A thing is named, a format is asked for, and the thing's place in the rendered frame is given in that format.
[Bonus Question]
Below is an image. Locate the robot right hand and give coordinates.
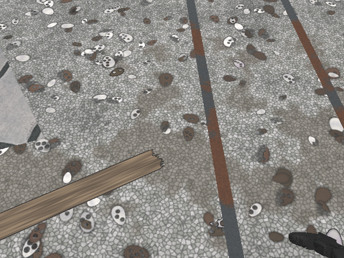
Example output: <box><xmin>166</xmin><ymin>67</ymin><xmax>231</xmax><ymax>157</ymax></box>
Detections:
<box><xmin>289</xmin><ymin>232</ymin><xmax>344</xmax><ymax>258</ymax></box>

